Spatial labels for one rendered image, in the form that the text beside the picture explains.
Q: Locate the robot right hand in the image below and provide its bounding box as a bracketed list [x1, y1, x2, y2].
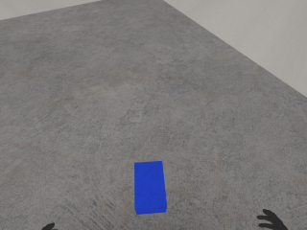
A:
[257, 209, 288, 230]

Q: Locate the carton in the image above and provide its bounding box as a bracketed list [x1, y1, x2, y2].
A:
[134, 161, 167, 215]

